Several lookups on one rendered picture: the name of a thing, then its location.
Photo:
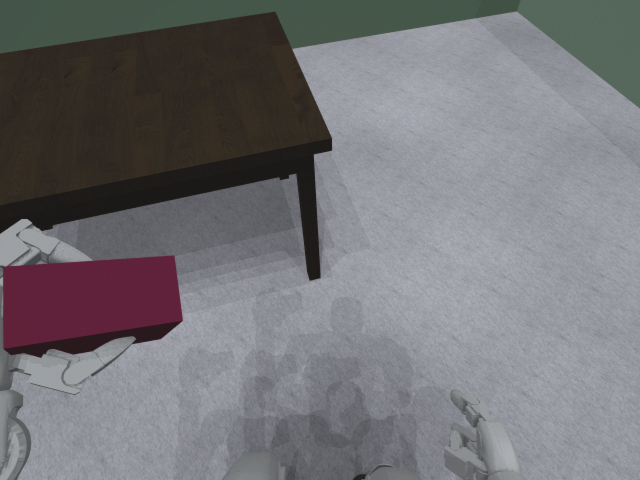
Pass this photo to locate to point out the sponge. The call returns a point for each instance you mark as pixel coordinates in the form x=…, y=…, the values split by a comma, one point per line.
x=76, y=307

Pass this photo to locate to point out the robot right hand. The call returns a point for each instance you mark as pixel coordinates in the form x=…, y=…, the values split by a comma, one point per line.
x=476, y=457

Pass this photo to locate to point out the robot left forearm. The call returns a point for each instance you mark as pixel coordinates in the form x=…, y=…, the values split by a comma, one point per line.
x=15, y=439

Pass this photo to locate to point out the robot left hand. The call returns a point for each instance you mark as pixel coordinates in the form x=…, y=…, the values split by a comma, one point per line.
x=24, y=244

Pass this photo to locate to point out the table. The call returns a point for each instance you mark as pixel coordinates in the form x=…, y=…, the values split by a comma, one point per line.
x=98, y=126

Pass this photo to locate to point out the robot right shin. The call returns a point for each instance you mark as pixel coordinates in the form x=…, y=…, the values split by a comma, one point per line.
x=379, y=466

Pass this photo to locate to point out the left robot thigh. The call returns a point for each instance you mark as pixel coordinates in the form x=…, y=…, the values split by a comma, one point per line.
x=256, y=466

